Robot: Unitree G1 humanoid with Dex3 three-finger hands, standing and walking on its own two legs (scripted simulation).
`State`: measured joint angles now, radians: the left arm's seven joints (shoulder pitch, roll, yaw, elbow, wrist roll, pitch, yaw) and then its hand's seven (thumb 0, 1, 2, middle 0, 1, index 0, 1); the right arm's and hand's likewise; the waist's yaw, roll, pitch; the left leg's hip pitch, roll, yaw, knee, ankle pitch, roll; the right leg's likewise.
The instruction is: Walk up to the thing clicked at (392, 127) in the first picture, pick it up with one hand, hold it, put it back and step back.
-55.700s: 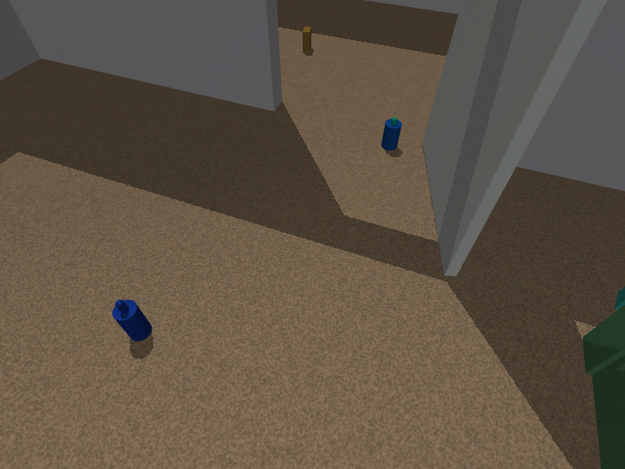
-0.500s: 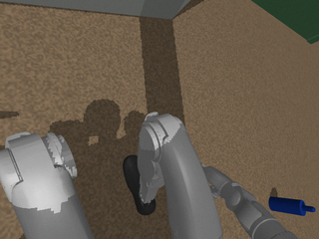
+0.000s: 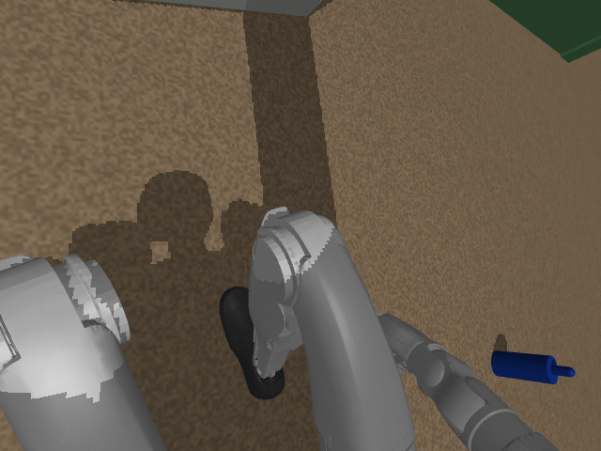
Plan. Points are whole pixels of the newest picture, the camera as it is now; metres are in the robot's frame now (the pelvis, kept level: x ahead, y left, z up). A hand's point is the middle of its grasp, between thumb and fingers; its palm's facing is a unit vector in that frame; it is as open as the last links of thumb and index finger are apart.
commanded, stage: close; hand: left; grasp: from above
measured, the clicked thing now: out of the picture +0.47 +0.36 -0.20
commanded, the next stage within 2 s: settle in 0.46 s
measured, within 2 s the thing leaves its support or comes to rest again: leaves its support in 1.04 s
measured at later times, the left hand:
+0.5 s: hand out of the picture +0.44 +0.35 -0.16, palm faces +0.52 -0.85 +0.00, open 10.6 cm
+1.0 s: hand out of the picture +0.44 +0.34 -0.15, palm faces +0.46 -0.89 -0.02, open 9.2 cm
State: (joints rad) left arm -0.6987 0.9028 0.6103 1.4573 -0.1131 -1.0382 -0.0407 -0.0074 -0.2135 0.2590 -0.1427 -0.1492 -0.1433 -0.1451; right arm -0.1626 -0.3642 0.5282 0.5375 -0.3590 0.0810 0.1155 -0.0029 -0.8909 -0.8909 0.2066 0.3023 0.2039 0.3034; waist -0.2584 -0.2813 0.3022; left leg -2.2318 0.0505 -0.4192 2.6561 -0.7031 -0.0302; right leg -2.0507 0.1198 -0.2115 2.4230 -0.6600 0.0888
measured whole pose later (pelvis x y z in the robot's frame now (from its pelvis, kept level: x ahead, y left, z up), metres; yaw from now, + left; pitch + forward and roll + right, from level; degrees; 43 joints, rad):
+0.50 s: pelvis +0.00 +0.00 +0.00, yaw +0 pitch +14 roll -17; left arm -0.76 0.94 0.54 1.48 -0.10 -1.01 -0.01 -0.01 -0.01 0.60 -0.42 -0.63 -0.55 -0.62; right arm -0.17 -0.35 0.52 0.55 -0.36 0.10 0.11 0.00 -0.87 -0.89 0.21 0.30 0.20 0.30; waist -0.25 -0.28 0.29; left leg -2.24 0.05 -0.41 2.64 -0.70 -0.03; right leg -2.05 0.11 -0.21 2.41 -0.66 0.08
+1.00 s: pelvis +0.01 +0.00 +0.01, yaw +1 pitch +17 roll -17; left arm -0.70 0.84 0.55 1.26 -0.05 -0.88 -0.01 -0.02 -0.30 0.83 -0.48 -0.93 -0.86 -1.06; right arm -0.14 -0.34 0.46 0.55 -0.33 0.12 0.12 0.00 -0.89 -0.89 0.21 0.30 0.20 0.30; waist -0.24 -0.26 0.26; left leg -2.24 0.05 -0.41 2.61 -0.71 -0.04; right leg -2.05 0.09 -0.21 2.39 -0.68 0.08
